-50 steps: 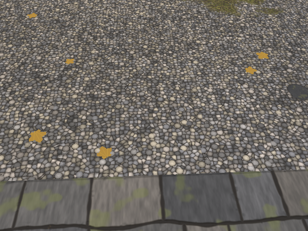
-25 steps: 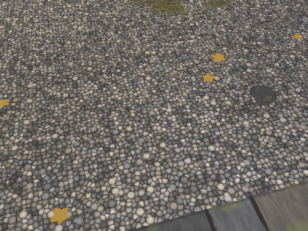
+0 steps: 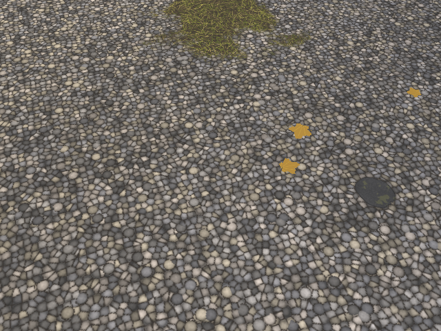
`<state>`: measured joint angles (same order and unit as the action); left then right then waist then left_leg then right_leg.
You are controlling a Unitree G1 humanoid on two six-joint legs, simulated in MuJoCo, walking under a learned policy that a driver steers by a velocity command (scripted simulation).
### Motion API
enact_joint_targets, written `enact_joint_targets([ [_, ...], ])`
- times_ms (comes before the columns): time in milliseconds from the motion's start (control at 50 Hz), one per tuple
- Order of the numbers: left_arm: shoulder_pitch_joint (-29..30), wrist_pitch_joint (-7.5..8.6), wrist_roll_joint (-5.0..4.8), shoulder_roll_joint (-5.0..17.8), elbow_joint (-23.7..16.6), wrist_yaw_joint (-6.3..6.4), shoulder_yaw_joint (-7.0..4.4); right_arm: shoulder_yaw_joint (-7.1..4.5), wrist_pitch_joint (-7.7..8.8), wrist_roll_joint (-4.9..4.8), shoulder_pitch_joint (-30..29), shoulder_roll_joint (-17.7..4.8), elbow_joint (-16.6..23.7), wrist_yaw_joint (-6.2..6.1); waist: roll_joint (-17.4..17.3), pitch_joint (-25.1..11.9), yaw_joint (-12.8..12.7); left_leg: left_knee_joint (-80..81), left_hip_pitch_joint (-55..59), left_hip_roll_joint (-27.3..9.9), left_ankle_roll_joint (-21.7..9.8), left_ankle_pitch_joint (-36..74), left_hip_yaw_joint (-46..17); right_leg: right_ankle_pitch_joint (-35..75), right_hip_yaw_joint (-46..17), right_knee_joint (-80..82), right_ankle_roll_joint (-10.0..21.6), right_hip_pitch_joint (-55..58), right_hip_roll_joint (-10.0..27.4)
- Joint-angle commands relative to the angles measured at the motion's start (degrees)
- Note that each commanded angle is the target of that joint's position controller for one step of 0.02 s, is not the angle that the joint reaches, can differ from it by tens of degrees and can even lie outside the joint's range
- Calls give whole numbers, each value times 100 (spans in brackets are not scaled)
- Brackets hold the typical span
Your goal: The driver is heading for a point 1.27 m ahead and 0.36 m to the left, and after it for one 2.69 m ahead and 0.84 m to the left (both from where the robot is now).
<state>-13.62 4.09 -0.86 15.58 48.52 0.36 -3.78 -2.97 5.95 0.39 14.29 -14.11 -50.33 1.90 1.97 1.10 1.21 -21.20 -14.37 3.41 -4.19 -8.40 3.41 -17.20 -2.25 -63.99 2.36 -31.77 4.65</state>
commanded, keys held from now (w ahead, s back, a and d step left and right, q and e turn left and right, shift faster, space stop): w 0.48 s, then w+q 0.52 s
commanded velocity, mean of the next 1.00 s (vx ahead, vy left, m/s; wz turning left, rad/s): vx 0.50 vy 0.00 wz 0.18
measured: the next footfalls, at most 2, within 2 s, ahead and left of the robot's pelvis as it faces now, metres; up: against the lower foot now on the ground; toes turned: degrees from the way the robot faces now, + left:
right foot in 0.34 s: +0.36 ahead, -0.16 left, +0.00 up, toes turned -2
left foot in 0.88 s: +0.65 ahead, +0.11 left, +0.00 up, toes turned +13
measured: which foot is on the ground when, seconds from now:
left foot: down 0.00-0.36, up 0.38-0.86, down 0.88-1.00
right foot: up 0.00-0.32, down 0.34-0.90, up 0.92-1.00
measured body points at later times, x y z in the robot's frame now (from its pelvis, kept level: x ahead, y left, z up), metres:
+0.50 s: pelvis +0.28 -0.07 +0.00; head +0.31 -0.08 +0.45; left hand +0.39 +0.20 -0.11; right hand +0.36 -0.34 -0.14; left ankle +0.23 +0.09 -0.65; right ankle +0.32 -0.16 -0.74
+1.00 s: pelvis +0.56 +0.01 -0.02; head +0.60 +0.03 +0.43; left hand +0.58 +0.30 -0.14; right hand +0.77 -0.22 -0.12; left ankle +0.61 +0.10 -0.74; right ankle +0.45 -0.16 -0.64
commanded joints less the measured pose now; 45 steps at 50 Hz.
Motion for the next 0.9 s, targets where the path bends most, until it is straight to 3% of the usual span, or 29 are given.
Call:
enact_joint_targets([
  [20, -114, -13, 55, 326, -315, 44, -90, -165, 102, -8, -126, -817, 281, -55, -580, -120, -183, 1373, 320, -1611, -1036, 854, -1434, 625, -147, 576, -158, -607, 385],
  [80, 445, 22, 80, 248, -453, 14, -56, -187, 39, -56, 100, -902, 183, -136, -517, -46, -25, 1425, 469, -1429, -866, 1130, -987, 1639, -42, 1679, -240, -701, 339],
  [140, 1041, 70, 44, 143, -592, -43, 3, -195, 1, -113, 404, -971, 56, -172, -523, 57, 197, 1407, 581, -1311, -720, 1037, -698, 2303, 147, 2664, -243, -419, 134],
  [220, 1650, 119, -15, 196, -830, -161, 31, -212, -98, -149, 793, -1015, -146, -177, -563, 238, 390, 1125, 1294, -1621, -712, 993, -817, 2067, 174, 3254, -150, -578, -3],
  [280, 1582, 180, -23, 373, -903, -250, -8, -257, -191, -165, 752, -1127, -199, -217, -695, 158, 188, 692, 1751, -1859, -580, 1645, -919, 1419, 206, 3528, 72, -284, -122],
  [300, 1255, 197, -13, 493, -827, -252, -64, -269, -217, -172, 631, -1181, -179, -228, -759, -41, -37, 314, 1771, -1806, -502, 2446, -840, 1280, 338, 3631, 173, 259, -272],
  [320, 520, 202, 11, 691, -595, -228, -180, -242, -244, -175, 529, -1121, -154, -237, -696, -488, -424, -513, 1623, -1554, -367, 3244, -614, 1370, 498, 3775, 328, 1304, -443],
  [340, -543, 200, 69, 1050, -326, -174, -316, -152, -241, -109, 507, -922, -53, -247, -450, -1270, -828, -1900, 758, -1257, -168, 2715, -370, 1600, -6, 3492, 631, 3004, 51],
  [360, -1226, 156, 138, 1655, -194, -138, -465, 36, -125, -51, 1120, -338, 74, -204, 844, -2135, -719, -4218, -1654, -347, 268, 358, -59, 961, -2465, 3638, 1519, 5364, 1517],
  [380, -1360, 125, 58, 1271, -154, -152, -345, 26, 13, -101, 1055, -463, -10, -166, 1243, -2496, -796, -5123, -2577, -90, 271, -2475, -839, 392, -3942, 4462, 1755, 5648, 1860],
  [400, -943, 119, 23, 961, -201, -145, -233, -103, 90, -255, 549, -938, 132, -125, 833, -1625, -780, -5522, -3127, -460, 180, -2233, -969, 43, -3202, 4572, 1452, 4997, 1635],
  [420, -489, 106, 28, 796, -302, -135, -173, -99, 112, -278, 164, -951, 239, -128, 470, -1032, -634, -5336, -3126, -768, 131, -1688, -773, 257, -2430, 4698, 1251, 4123, 1408],
  [440, -117, 105, 71, 634, -341, -155, -119, -113, 89, -195, -15, -891, 265, -153, 167, -592, -452, -4950, -2904, -967, 157, -1266, -683, 602, -1922, 4931, 1167, 3272, 1181],
  [460, 106, 132, 122, 476, -369, -172, -68, -149, 16, -144, 53, -849, 245, -176, 260, -402, -234, -4627, -2525, -1138, 174, -981, -727, 889, -1555, 5138, 1080, 2698, 988],
  [500, 213, 191, 123, 472, -319, -189, -76, -119, -142, -148, 317, -604, 157, -188, 359, -323, -19, -4367, -2119, -1215, 255, -719, -705, 1182, -1102, 5465, 1106, 2171, 866],
  [540, 113, 254, 141, 610, -206, -149, -122, -116, -232, -147, 185, -551, 207, -211, 255, -173, 6, -4061, -2326, -1245, 353, -295, -743, 1537, -674, 5666, 1132, 2063, 873],
  [660, -162, 251, 149, 741, 16, -5, -136, -99, -206, -145, -722, -433, 507, -116, 118, 94, -285, -2286, -2490, -992, 370, 1424, -691, 1929, 432, 5821, 790, 2379, 717],
  [740, -526, 164, 89, 820, 218, 35, -162, -28, -203, -144, -1364, -318, 826, 9, 19, 335, -561, -1576, -2692, -902, 248, 1423, -464, 2089, 739, 5688, 705, 3147, 956],
  [800, -567, 23, 35, 910, 278, 59, -205, -39, -210, -149, -1560, -382, 1082, 133, 84, 368, -532, -1356, -2784, -785, 57, 669, -239, 2943, 892, 5205, 577, 3793, 1175],
  [840, -394, -68, 13, 1087, 204, 116, -256, -131, -224, -141, -1249, -565, 1142, 183, 295, 49, -272, -1368, -2096, -447, -143, 44, 133, 4896, 1089, 4436, 425, 3932, 1181],
  [860, -325, -126, 17, 1147, 171, 153, -271, -237, -239, -142, -696, -741, 1051, 183, 359, -292, 48, -1326, -1347, -201, -275, -122, 295, 5740, 1206, 3633, 327, 3861, 1102],
  [880, -276, -162, 16, 1108, 126, 185, -245, -417, -247, -158, 217, -1051, 830, 134, 206, -767, 517, -995, -14, 28, -483, 194, 273, 5685, 1370, 2401, 139, 3365, 853],
  [900, -408, -100, 146, 892, -33, 191, -147, -605, -299, -153, 1078, -1624, 688, -2, -649, -1420, 761, -970, 1820, -965, -901, 415, -1311, 3674, 1425, 508, -108, 1835, 561],
])
Velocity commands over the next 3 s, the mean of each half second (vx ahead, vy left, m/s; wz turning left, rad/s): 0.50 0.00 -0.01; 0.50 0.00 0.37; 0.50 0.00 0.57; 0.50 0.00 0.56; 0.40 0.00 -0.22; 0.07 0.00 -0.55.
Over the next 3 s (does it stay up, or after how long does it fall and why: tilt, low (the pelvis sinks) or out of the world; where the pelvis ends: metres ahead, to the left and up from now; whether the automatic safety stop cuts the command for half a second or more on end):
stays up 1.27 0.52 -0.01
